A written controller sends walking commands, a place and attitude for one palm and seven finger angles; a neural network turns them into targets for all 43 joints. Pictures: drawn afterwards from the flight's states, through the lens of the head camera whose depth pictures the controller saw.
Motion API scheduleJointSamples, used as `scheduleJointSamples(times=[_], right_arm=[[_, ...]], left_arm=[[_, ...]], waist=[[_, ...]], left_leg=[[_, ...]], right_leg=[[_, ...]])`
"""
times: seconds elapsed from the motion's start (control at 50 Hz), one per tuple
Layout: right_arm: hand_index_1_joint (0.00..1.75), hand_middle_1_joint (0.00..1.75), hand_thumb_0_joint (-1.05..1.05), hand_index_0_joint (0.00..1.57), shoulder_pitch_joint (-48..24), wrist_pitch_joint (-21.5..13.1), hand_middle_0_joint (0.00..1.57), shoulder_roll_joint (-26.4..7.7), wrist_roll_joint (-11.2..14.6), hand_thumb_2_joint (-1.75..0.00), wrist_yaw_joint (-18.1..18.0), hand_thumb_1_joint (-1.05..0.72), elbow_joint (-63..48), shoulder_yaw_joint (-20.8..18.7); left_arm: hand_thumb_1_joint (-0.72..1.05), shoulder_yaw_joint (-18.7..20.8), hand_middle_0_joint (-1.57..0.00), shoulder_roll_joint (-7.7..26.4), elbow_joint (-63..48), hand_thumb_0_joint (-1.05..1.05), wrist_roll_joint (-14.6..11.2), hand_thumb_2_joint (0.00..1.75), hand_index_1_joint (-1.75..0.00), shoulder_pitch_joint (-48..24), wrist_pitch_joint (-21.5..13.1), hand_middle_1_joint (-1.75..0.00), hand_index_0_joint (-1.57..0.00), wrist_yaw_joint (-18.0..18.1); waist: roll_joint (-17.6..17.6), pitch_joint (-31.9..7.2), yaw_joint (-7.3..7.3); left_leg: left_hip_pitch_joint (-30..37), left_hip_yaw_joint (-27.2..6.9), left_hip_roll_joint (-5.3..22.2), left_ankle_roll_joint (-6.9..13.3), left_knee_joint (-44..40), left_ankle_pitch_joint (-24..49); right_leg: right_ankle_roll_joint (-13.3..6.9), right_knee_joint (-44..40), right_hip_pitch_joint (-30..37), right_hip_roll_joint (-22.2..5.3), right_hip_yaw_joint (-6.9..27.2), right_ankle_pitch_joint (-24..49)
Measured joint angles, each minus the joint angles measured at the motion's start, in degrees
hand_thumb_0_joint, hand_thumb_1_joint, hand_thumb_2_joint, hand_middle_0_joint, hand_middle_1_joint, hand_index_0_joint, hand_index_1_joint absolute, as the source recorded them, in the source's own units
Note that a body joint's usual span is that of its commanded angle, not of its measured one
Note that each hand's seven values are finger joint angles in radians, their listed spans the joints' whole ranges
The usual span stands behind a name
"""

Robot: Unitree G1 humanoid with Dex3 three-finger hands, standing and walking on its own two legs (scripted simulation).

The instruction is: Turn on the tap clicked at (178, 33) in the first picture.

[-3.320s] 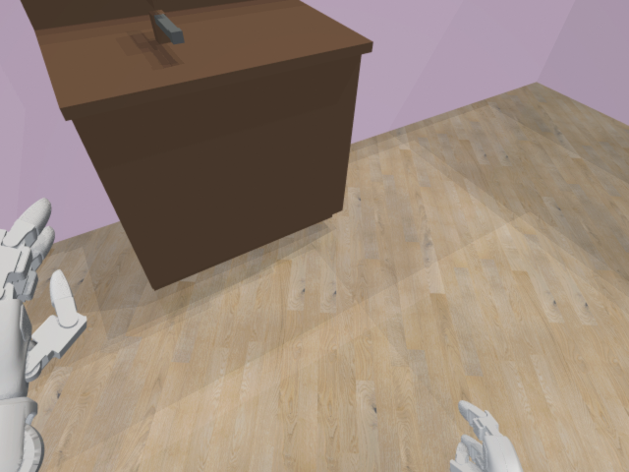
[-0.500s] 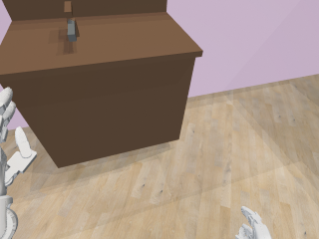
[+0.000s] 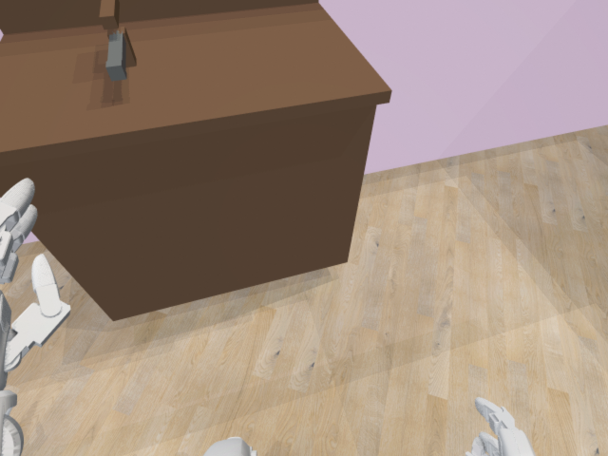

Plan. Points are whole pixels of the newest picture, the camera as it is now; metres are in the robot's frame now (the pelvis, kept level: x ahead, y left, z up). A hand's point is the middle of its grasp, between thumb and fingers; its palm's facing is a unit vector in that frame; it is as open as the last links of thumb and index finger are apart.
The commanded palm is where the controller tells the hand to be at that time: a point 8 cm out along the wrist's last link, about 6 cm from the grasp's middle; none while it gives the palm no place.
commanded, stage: take the last steps up to it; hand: left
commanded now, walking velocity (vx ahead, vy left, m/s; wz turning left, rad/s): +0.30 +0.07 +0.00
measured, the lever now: (116, 70) +0.74 +0.41 +0.11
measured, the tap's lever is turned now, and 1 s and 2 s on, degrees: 0 0 0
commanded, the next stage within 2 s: come to a stop and stand still in 1.46 s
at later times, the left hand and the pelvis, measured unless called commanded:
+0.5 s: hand (117, 214) +0.33 +0.23 +0.17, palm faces +0.40 -0.79 -0.46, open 7.4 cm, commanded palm +0.27 +0.27 +0.18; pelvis +0.10 +0.00 -0.02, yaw -1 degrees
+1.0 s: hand (130, 143) +0.44 +0.25 +0.18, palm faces +0.39 -0.84 -0.38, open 7.4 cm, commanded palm +0.37 +0.29 +0.18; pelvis +0.21 +0.01 -0.01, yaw -1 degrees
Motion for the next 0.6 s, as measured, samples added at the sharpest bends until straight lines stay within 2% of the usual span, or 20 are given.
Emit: scheduleJointSamples(times=[0.1,0.12,0.18,0.24,0.28,0.32,0.4,0.42,0.44,0.46,0.5,0.56,0.6], right_arm=[[0.30,0.30,0.01,0.20,1.68,-1.17,0.20,-1.47,0.04,-0.90,-0.93,-0.90,-2.35,-1.26],[0.30,0.30,0.01,0.20,1.48,-1.35,0.20,-1.13,0.19,-0.90,-1.13,-0.90,-2.55,-1.47],[0.30,0.30,0.01,0.20,0.06,-1.62,0.19,1.71,0.37,-0.90,-1.03,-0.91,-2.00,-0.92],[0.30,0.30,0.01,0.20,-0.51,-2.43,0.19,4.94,0.54,-0.90,-0.05,-0.91,-1.53,0.89],[0.30,0.30,0.01,0.20,-0.37,-3.00,0.20,6.67,0.45,-0.90,0.64,-0.90,-1.57,2.23],[0.30,0.30,0.01,0.20,0.09,-3.41,0.20,7.87,0.24,-0.90,1.05,-0.90,-1.69,3.41],[0.30,0.30,0.01,0.21,1.01,-3.18,0.20,8.77,0.02,-0.90,0.98,-0.90,-1.60,4.81],[0.30,0.30,0.01,0.21,1.24,-2.91,0.20,8.70,0.05,-0.90,0.85,-0.90,-1.65,4.95],[0.30,0.30,0.01,0.21,1.01,-2.50,0.20,8.18,0.10,-0.90,0.76,-0.90,-1.39,4.85],[0.30,0.30,0.01,0.21,0.37,-1.98,0.20,7.38,0.15,-0.90,0.71,-0.90,-0.54,4.58],[0.30,0.30,0.01,0.21,-0.93,-1.06,0.20,5.63,0.17,-0.90,1.06,-0.90,1.63,3.77],[0.30,0.30,0.01,0.21,-1.97,0.00,0.20,3.22,0.19,-0.90,1.14,-0.90,2.76,2.73],[0.30,0.30,0.01,0.21,-2.02,0.32,0.20,2.06,0.20,-0.90,0.89,-0.90,2.20,1.88]], left_arm=[[0.89,0.62,-0.22,0.68,-2.87,0.02,-0.23,0.90,-0.30,-0.14,-0.14,-0.30,-0.21,1.42],[0.89,0.94,-0.22,0.98,-2.87,0.02,-0.32,0.90,-0.30,-1.08,-0.20,-0.30,-0.21,1.61],[0.89,1.51,-0.21,1.31,1.00,0.02,-0.16,0.90,-0.30,-4.60,-0.68,-0.30,-0.21,1.54],[0.89,1.52,-0.21,1.09,2.51,0.02,-0.16,0.90,-0.30,-5.25,0.38,-0.30,-0.21,0.99],[0.89,1.11,-0.21,0.53,1.24,0.02,-0.29,0.90,-0.30,-3.84,0.62,-0.30,-0.21,0.74],[0.90,0.57,-0.21,0.32,-0.15,0.02,-0.30,0.90,-0.30,-2.01,0.47,-0.30,-0.21,0.41],[0.89,0.42,-0.21,1.46,0.03,0.02,-0.19,0.90,-0.30,-0.42,0.37,-0.30,-0.21,0.12],[0.89,0.69,-0.21,2.10,0.43,0.02,-0.12,0.90,-0.30,-0.60,0.57,-0.30,-0.21,0.16],[0.89,0.70,-0.21,2.16,1.18,0.02,0.12,0.90,-0.30,-1.38,0.67,-0.30,-0.21,0.16],[0.89,0.40,-0.21,1.73,2.16,0.02,0.20,0.90,-0.30,-2.57,0.85,-0.30,-0.21,0.07],[0.89,-0.30,-0.21,0.22,3.79,0.02,-0.19,0.90,-0.30,-4.62,1.24,-0.30,-0.21,-0.30],[0.89,-0.31,-0.21,-1.61,4.26,0.02,-0.36,0.90,-0.30,-4.24,0.69,-0.30,-0.21,-0.53],[0.89,-0.17,-0.21,-1.75,3.53,0.02,-0.26,0.90,-0.30,-2.74,0.17,-0.30,-0.21,-0.49]], waist=[[-0.22,-0.45,0.65],[-0.64,-0.35,0.67],[-1.29,-0.72,0.28],[-0.32,-1.52,-0.32],[0.41,-1.71,-0.25],[1.31,-1.70,-0.06],[3.09,-1.19,0.67],[3.22,-1.18,0.78],[4.02,-0.89,0.92],[4.78,-0.42,1.03],[4.94,0.41,1.48],[4.25,0.91,0.90],[3.38,1.04,0.13]], left_leg=[[8.39,2.37,-0.51,0.73,-17.18,4.59],[8.77,2.65,-0.85,1.00,-17.18,7.58],[8.73,3.15,-1.17,1.30,-13.95,4.61],[9.90,2.79,-0.51,1.11,-15.79,4.01],[11.00,3.02,0.03,0.72,-17.47,4.31],[12.09,3.19,0.49,0.24,-18.67,4.23],[13.13,2.96,1.29,-1.16,-16.84,1.81],[12.56,2.71,1.31,-1.37,-14.55,0.26],[11.19,2.25,1.87,-0.51,-10.57,-1.86],[8.94,0.75,1.73,0.06,-4.38,-4.76],[3.97,-2.12,-0.29,0.09,9.07,-6.32],[-2.13,-2.86,-1.29,-0.62,19.70,-2.80],[-4.36,-2.29,-0.88,-0.86,18.37,-0.64]], right_leg=[[1.96,3.96,1.03,-0.42,0.75,-3.98],[2.02,7.05,0.29,-0.87,1.53,-5.76],[2.18,23.77,-5.56,0.15,5.18,-13.77],[2.82,31.11,-10.67,0.96,4.85,-12.40],[3.13,28.78,-12.23,0.77,3.83,-10.18],[3.38,22.87,-11.94,0.64,2.65,-8.10],[3.50,8.29,-6.96,1.48,0.16,-4.26],[2.90,4.75,-5.17,1.69,-0.06,-2.91],[1.20,4.76,-5.06,2.04,-0.46,0.22],[-0.35,6.69,-5.44,2.16,-0.92,-0.01],[-1.84,8.06,-4.87,1.85,-1.05,-2.14],[-1.56,4.86,-2.41,1.60,-1.09,-2.10],[-1.44,2.14,-0.86,1.39,-1.27,-1.30]])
